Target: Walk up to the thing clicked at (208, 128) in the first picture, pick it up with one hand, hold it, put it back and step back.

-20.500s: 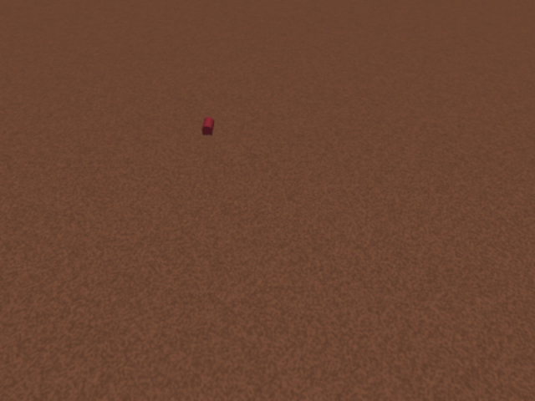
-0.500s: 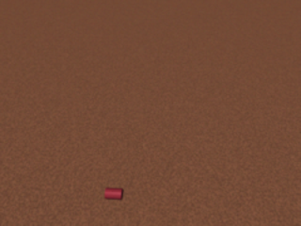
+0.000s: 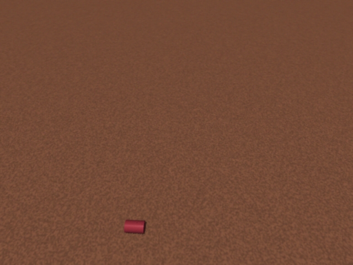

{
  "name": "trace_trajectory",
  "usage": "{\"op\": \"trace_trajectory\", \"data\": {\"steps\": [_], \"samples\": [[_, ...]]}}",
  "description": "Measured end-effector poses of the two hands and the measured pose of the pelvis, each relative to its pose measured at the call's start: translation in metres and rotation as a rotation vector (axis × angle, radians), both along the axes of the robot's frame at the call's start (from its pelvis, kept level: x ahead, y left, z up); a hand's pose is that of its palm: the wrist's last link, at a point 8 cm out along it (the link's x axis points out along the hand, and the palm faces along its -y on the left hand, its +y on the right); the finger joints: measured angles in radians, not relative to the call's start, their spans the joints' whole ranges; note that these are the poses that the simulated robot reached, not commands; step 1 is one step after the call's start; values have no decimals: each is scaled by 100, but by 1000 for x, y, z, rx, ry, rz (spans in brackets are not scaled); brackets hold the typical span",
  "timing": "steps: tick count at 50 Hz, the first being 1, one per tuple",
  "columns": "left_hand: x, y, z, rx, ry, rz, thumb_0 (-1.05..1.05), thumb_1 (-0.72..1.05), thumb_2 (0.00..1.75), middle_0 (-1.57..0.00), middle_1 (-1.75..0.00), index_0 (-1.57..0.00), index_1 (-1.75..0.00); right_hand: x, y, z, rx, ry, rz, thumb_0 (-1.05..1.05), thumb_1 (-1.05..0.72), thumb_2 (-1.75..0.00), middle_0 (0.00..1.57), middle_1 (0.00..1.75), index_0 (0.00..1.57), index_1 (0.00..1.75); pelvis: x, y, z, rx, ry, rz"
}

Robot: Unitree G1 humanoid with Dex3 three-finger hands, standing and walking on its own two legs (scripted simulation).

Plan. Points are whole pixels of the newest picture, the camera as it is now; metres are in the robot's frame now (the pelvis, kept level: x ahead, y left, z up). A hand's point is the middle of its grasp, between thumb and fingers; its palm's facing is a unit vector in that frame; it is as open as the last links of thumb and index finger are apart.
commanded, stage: stand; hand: left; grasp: from above
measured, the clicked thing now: (135, 226) +0.49 +0.23 -0.75
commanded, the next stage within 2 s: rise first in 0.44 s
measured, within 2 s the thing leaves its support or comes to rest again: neither
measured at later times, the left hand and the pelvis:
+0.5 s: hand out of the picture +0.08 +0.25 -0.15, palm faces -0.02 -0.94 -0.35, open 7.4 cm; pelvis +0.01 +0.00 +0.00, yaw +0 degrees
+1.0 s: hand out of the picture +0.14 +0.25 -0.19, palm faces -0.08 -0.92 -0.38, open 12.8 cm; pelvis -0.01 +0.01 -0.04, yaw -1 degrees
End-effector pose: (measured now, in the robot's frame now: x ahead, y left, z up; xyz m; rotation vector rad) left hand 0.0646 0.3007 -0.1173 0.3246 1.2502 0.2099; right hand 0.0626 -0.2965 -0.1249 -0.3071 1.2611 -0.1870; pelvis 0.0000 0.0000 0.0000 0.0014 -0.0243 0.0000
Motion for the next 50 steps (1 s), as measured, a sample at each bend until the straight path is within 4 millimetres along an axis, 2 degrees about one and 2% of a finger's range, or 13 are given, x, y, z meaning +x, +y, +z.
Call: {"op": "trace_trajectory", "data": {"steps": [19, 28, 31, 37, 40, 45, 50], "samples": [[11, -5, 0, -1, -21, -5, 0, 90, 90, -21, -30, -20, -30, 13, -4, 2, -7, -24, 7, 0, -90, -89, 21, 30, 21, 30, 6, -3, 0, -1, -4, 3], [12, -6, 1, -2, -26, -6, 0, 90, 90, -21, -31, -20, -30, 13, -5, 3, -8, -31, 8, 0, -90, -89, 21, 30, 21, 30, 5, -4, 0, -1, -7, 1], [26, -9, 1, -8, -103, 25, 0, 86, 91, -20, -35, -19, -34, 18, 1, 4, -6, -108, 1, 0, -91, -90, 20, 30, 21, 30, 0, -3, -4, -2, 25, 8], [72, -11, -11, -34, -168, -24, 0, 60, 92, -17, -60, -16, -58, 18, 22, -4, 28, -183, -15, 0, -90, -89, 20, 30, 21, 30, -12, -4, -16, -3, 107, -1], [86, -9, -13, -21, -191, -60, 0, 41, 92, -14, -74, -14, -72, 16, 31, -9, 44, -204, -33, 0, -90, -89, 20, 30, 21, 30, -13, -2, -23, -2, 133, -11], [87, -6, -17, 16, -142, -93, 0, 6, 93, -11, -91, -12, -89, 19, 43, -13, 69, -246, -47, 1, -90, -89, 21, 30, 21, 30, -10, 5, -30, -7, 155, -16], [76, -4, -34, 29, -85, -97, 0, -25, 95, -10, -100, -10, -98, 34, 49, -19, 71, -314, -25, 1, -90, -89, 21, 30, 21, 30, -9, 11, -44, -11, 200, -19]]}}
